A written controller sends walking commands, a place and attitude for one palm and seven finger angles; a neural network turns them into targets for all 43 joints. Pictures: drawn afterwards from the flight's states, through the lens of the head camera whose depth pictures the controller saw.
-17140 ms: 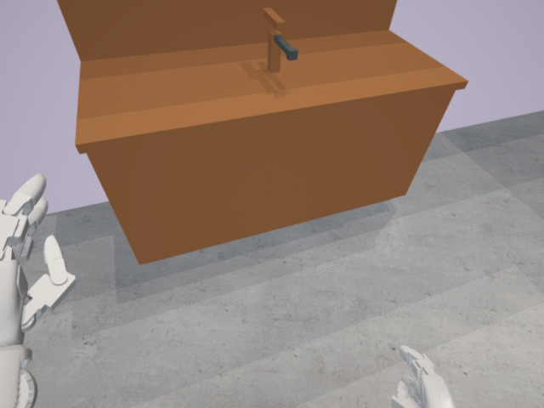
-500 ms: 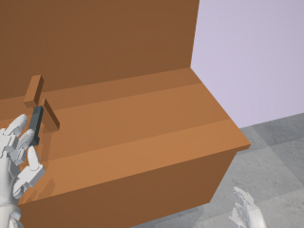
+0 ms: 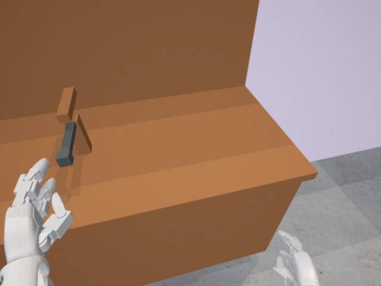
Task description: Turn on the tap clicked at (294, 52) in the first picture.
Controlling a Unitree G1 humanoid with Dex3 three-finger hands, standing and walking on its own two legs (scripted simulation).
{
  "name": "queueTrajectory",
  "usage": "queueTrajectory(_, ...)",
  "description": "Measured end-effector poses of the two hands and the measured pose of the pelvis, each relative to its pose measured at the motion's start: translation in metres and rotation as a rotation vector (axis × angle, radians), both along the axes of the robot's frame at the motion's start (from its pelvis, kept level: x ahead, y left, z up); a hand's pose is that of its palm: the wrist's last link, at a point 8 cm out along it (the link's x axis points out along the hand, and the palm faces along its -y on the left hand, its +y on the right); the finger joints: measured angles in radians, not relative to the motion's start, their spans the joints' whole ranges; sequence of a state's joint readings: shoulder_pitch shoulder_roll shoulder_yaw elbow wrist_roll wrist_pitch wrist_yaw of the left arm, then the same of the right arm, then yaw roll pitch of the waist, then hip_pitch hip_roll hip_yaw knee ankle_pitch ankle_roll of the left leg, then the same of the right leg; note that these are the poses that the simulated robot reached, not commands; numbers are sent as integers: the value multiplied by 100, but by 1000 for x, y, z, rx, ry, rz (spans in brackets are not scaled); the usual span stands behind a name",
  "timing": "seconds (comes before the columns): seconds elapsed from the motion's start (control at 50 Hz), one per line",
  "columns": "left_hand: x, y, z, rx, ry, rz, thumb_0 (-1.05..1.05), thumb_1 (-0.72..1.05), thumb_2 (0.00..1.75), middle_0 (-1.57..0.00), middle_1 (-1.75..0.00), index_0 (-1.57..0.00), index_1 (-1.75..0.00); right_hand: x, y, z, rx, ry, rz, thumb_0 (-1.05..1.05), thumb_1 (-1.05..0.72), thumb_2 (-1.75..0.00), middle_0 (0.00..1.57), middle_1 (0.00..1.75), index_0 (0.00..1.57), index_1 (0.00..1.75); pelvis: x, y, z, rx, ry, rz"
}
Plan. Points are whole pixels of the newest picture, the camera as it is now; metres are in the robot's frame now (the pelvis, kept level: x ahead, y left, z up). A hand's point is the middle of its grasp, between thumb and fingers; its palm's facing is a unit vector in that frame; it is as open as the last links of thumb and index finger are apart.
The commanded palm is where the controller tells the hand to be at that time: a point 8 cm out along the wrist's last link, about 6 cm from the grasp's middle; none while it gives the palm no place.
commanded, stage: turn the palm inward beside the body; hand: left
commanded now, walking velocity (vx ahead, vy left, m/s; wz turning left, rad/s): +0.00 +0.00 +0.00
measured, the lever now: (64, 158) +0.35 +0.35 +0.08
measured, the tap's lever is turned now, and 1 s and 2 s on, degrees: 0 0 0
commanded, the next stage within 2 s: reach beside the lever's end, fingers flat in 0.56 s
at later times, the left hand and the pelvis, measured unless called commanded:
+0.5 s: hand (85, 193) +0.23 +0.22 +0.14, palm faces +0.51 -0.85 -0.12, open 7.4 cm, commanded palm +0.17 +0.26 +0.15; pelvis +0.04 -0.01 +0.01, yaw +0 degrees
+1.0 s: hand (78, 186) +0.24 +0.24 +0.13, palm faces +0.56 -0.82 -0.11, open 7.4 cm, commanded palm +0.20 +0.29 +0.13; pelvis +0.01 -0.02 +0.01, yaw +0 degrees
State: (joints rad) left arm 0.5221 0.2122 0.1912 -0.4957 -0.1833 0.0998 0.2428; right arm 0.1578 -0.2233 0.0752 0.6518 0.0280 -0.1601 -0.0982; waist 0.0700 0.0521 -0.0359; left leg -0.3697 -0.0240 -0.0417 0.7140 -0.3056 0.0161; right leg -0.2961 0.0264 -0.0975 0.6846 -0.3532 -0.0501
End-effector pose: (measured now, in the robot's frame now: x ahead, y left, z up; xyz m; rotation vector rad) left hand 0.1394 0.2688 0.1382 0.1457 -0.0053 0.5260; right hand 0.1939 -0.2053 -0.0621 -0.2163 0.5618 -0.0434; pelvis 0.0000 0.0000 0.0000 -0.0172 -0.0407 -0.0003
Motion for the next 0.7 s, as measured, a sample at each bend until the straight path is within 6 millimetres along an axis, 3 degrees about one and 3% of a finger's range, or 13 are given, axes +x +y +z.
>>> queueTrajectory(0.1, 3, 0, 0, -9, -1, 14, 2, 90, 90, -20, -30, -21, -30, 6, 0, 0, -12, 4, 7, 2, -90, -90, 20, 30, 20, 30, 7, 1, 0, -1, 4, 4)
queueTrajectory(0.42, 40, -9, 3, -39, 29, -4, 2, 90, 90, -20, -30, -21, -30, 38, -10, 2, -5, 18, -5, 2, -91, -90, 20, 30, 20, 30, 37, -4, 6, 14, 41, -5)
queueTrajectory(0.7, 32, -21, 6, -32, 0, 2, 2, 90, 90, -20, -30, -21, -30, 24, -27, -1, -5, 43, -34, 2, -91, -90, 20, 30, 20, 30, 29, -16, 6, 18, 19, -5)
